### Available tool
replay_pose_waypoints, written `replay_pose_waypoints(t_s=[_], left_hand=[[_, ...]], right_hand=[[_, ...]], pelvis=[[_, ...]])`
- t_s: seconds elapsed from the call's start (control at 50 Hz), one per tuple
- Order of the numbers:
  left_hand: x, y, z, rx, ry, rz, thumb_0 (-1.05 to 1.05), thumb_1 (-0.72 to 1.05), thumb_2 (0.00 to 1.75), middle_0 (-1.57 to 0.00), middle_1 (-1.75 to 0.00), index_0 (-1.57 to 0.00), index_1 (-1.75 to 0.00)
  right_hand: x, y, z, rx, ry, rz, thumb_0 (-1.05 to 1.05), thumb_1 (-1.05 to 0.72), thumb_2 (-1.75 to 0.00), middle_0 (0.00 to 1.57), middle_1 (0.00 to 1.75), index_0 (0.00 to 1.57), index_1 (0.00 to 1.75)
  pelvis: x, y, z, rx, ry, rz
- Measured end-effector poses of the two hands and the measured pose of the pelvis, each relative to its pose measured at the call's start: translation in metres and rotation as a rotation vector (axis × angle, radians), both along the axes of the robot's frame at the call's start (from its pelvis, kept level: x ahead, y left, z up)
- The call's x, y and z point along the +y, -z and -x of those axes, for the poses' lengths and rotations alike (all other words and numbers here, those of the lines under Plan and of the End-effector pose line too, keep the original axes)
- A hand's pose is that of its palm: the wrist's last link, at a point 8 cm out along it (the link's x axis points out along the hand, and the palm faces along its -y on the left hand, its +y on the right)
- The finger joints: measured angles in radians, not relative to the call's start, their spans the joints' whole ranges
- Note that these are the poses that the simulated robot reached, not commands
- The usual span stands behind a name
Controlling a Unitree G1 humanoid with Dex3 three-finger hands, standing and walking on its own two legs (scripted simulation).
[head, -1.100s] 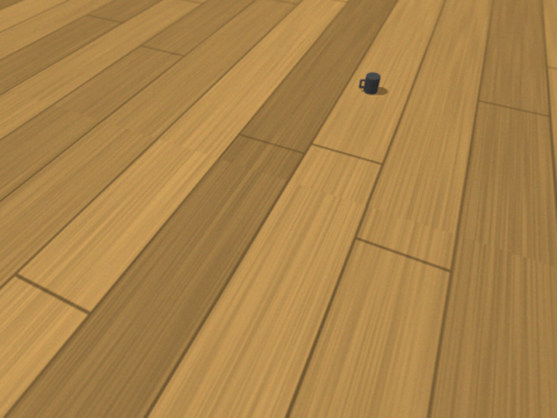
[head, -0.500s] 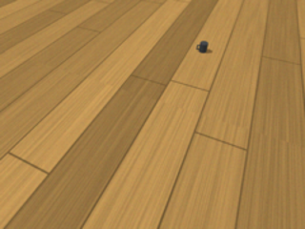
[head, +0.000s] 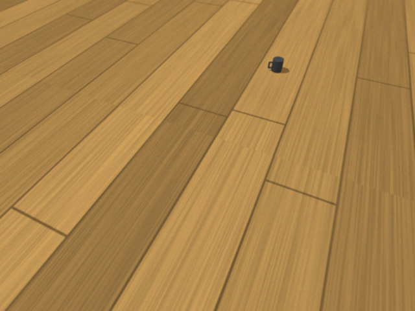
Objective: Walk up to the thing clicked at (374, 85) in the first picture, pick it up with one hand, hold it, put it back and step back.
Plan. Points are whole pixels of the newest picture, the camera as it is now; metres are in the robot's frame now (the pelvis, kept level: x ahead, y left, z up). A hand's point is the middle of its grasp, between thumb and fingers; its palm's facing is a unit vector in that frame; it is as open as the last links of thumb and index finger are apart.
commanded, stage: stand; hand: left
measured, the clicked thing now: (275, 64) +2.05 -0.56 -0.73
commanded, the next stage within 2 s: walk up in 0.02 s
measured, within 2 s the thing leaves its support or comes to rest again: neither
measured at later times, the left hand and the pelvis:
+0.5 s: hand (138, 232) +0.31 +0.19 -0.12, palm faces -0.28 -0.80 -0.52, open 7.4 cm; pelvis +0.13 -0.07 -0.04, yaw -23 degrees
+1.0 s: hand (199, 113) +0.77 +0.05 -0.14, palm faces -0.68 -0.56 -0.48, open 7.4 cm; pelvis +0.46 -0.09 -0.02, yaw -45 degrees
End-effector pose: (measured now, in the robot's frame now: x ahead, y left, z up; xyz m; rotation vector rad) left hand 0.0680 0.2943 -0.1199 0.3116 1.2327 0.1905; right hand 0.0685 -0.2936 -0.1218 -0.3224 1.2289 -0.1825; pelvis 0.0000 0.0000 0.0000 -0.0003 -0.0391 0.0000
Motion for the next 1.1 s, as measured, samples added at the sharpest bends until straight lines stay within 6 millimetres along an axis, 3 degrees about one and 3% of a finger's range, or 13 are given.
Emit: replay_pose_waypoints(t_s=[0.1, 0.16, 0.26, 0.36, 0.42, 0.46, 0.58, 0.66, 0.76, 0.82, 0.86, 0.96, 1.1], left_hand=[[0.007, -0.003, -0.004, 0.018, 0.057, 0.012, 0.01, 0.90, 0.90, -0.21, -0.30, -0.20, -0.30], [0.013, -0.008, -0.028, 0.060, 0.134, -0.027, 0.01, 0.90, 0.90, -0.21, -0.30, -0.20, -0.30], [0.006, -0.033, -0.105, -0.030, 0.240, -0.075, 0.02, 0.90, 0.90, -0.21, -0.30, -0.20, -0.30], [-0.018, -0.050, -0.191, -0.147, 0.344, -0.156, 0.01, 0.90, 0.90, -0.21, -0.30, -0.20, -0.30], [-0.038, -0.046, -0.230, -0.228, 0.365, -0.197, 0.01, 0.90, 0.90, -0.20, -0.30, -0.20, -0.30], [-0.052, -0.043, -0.241, -0.226, 0.369, -0.195, 0.01, 0.90, 0.90, -0.20, -0.30, -0.20, -0.30], [-0.085, -0.038, -0.261, -0.069, 0.405, -0.146, 0.01, 0.90, 0.90, -0.21, -0.30, -0.20, -0.30], [-0.096, -0.030, -0.305, 0.004, 0.464, -0.113, 0.01, 0.89, 0.89, -0.21, -0.30, -0.21, -0.30], [-0.102, -0.011, -0.409, 0.016, 0.567, -0.110, 0.01, 0.89, 0.89, -0.21, -0.30, -0.21, -0.30], [-0.103, 0.011, -0.498, -0.002, 0.651, -0.141, 0.01, 0.89, 0.89, -0.22, -0.30, -0.21, -0.30], [-0.115, 0.021, -0.561, -0.030, 0.707, -0.168, 0.01, 0.89, 0.89, -0.21, -0.30, -0.21, -0.30], [-0.187, -0.004, -0.682, -0.159, 0.844, -0.107, 0.01, 0.90, 0.90, -0.20, -0.30, -0.20, -0.30], [-0.281, -0.042, -0.808, -0.220, 1.007, -0.088, 0.01, 0.90, 0.90, -0.20, -0.30, -0.20, -0.30]], right_hand=[[-0.010, -0.004, -0.007, -0.106, 0.036, -0.027, 0.00, -0.91, -0.90, 0.20, 0.30, 0.21, 0.30], [-0.028, -0.007, -0.004, -0.208, 0.110, -0.009, 0.00, -0.91, -0.90, 0.21, 0.30, 0.21, 0.30], [-0.063, -0.005, 0.013, -0.223, 0.210, 0.016, 0.00, -0.91, -0.90, 0.20, 0.30, 0.21, 0.30], [-0.110, 0.016, 0.006, -0.231, 0.280, 0.028, 0.01, -0.90, -0.90, 0.20, 0.30, 0.21, 0.30], [-0.136, 0.035, -0.011, -0.225, 0.297, 0.036, 0.01, -0.91, -0.90, 0.20, 0.30, 0.20, 0.30], [-0.141, 0.035, -0.031, -0.227, 0.300, 0.020, 0.01, -0.91, -0.90, 0.20, 0.30, 0.20, 0.30], [-0.134, 0.002, -0.108, -0.315, 0.285, -0.041, 0.01, -0.91, -0.90, 0.20, 0.30, 0.20, 0.30], [-0.132, -0.015, -0.144, -0.317, 0.315, -0.038, 0.01, -0.91, -0.90, 0.20, 0.30, 0.20, 0.30], [-0.139, -0.019, -0.182, -0.272, 0.406, 0.033, 0.01, -0.91, -0.90, 0.20, 0.30, 0.21, 0.30], [-0.137, -0.013, -0.202, -0.262, 0.489, 0.105, 0.00, -0.91, -0.90, 0.20, 0.30, 0.21, 0.30], [-0.125, -0.010, -0.202, -0.246, 0.566, 0.142, 0.00, -0.91, -0.90, 0.20, 0.30, 0.21, 0.30], [-0.078, -0.019, -0.191, -0.101, 0.751, 0.101, 0.00, -0.91, -0.90, 0.20, 0.30, 0.20, 0.30], [-0.043, -0.016, -0.203, -0.021, 0.928, 0.055, 0.01, -0.91, -0.90, 0.20, 0.30, 0.20, 0.30]], pelvis=[[0.003, 0.005, -0.004, 0.027, 0.077, -0.016], [0.003, 0.010, -0.011, 0.046, 0.151, -0.020], [-0.012, 0.011, -0.037, 0.037, 0.242, -0.033], [-0.044, 0.031, -0.075, 0.010, 0.330, -0.048], [-0.064, 0.049, -0.095, 0.019, 0.360, -0.015], [-0.069, 0.047, -0.111, 0.022, 0.385, 0.006], [-0.079, 0.017, -0.170, 0.010, 0.473, 0.017], [-0.083, 0.009, -0.223, 0.027, 0.545, 0.012], [-0.081, 0.021, -0.303, 0.052, 0.616, 0.035], [-0.077, 0.042, -0.358, 0.054, 0.662, 0.034], [-0.075, 0.049, -0.383, 0.036, 0.683, 0.006], [-0.082, 0.025, -0.437, 0.042, 0.749, -0.010], [-0.107, 0.011, -0.525, 0.036, 0.840, -0.034]])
